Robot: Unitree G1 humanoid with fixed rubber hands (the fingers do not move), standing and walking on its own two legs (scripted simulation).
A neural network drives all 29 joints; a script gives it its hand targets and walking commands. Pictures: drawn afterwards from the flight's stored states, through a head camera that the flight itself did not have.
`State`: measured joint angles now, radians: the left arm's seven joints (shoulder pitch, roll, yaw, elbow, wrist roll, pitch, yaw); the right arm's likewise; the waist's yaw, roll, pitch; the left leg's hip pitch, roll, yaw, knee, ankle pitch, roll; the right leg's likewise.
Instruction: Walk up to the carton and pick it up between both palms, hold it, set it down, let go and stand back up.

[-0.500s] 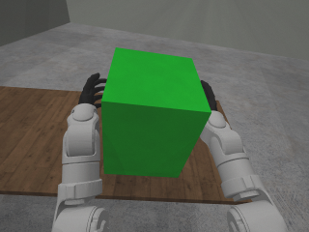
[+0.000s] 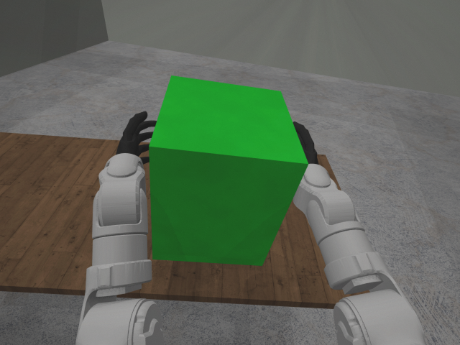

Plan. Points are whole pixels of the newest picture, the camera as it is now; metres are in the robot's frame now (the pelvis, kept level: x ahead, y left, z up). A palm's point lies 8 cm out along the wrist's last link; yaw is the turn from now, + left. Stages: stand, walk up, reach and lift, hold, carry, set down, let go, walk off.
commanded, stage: hold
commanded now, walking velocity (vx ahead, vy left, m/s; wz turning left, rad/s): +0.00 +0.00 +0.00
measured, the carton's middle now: (218, 173) +0.38 +0.01 +0.16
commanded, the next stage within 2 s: set down in 0.34 s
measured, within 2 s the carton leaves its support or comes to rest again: neither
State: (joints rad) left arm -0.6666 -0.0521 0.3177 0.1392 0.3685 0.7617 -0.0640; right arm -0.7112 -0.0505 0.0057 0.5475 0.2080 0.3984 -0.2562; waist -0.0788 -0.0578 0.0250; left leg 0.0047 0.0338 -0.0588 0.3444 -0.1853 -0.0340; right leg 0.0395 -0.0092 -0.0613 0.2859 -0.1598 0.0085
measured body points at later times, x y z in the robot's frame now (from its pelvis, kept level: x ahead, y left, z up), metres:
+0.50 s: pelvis +0.00 +0.01 +0.00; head -0.04 +0.03 +0.45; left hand +0.38 +0.14 +0.21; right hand +0.37 -0.15 +0.19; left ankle +0.02 +0.14 -0.75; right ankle +0.01 -0.12 -0.75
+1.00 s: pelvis +0.01 -0.01 +0.00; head +0.01 +0.03 +0.45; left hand +0.38 +0.16 +0.14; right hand +0.40 -0.13 +0.13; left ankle +0.02 +0.14 -0.75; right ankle +0.01 -0.12 -0.75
